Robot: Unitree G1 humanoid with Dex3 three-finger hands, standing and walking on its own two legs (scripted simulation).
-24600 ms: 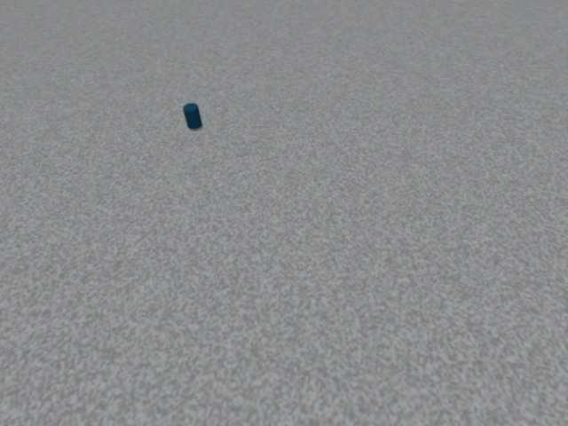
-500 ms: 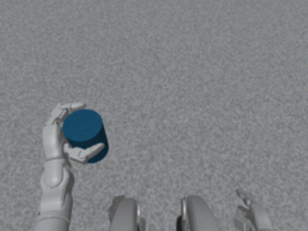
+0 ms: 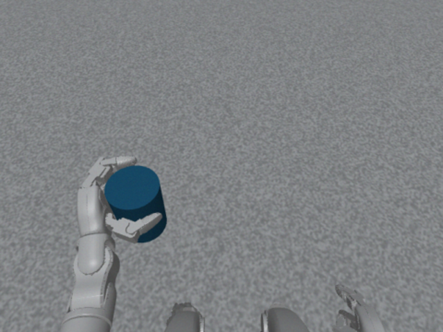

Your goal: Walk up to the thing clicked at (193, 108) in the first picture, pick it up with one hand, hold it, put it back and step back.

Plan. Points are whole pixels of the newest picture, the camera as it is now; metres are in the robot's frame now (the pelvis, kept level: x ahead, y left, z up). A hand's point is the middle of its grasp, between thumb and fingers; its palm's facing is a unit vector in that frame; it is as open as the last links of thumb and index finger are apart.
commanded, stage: lift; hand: left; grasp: from the side
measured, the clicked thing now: (139, 205) +0.34 +0.18 +0.01
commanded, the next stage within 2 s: hold in 0.52 s
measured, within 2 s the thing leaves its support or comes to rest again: neither
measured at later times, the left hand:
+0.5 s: hand (135, 184) +0.35 +0.17 +0.07, palm faces +0.22 -0.98 -0.01, open 11.9 cm
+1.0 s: hand (128, 181) +0.34 +0.17 +0.09, palm faces +0.22 -0.98 -0.01, open 11.9 cm
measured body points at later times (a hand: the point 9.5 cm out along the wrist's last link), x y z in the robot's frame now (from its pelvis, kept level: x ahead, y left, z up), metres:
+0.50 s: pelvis +0.02 -0.01 +0.02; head +0.07 +0.00 +0.47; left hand +0.33 +0.22 +0.07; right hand +0.16 -0.25 -0.09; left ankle +0.01 +0.12 -0.66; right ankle +0.04 -0.13 -0.66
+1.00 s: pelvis +0.01 +0.00 +0.03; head +0.05 +0.00 +0.48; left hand +0.32 +0.22 +0.09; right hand +0.15 -0.24 -0.07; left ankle +0.01 +0.12 -0.66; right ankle +0.04 -0.13 -0.66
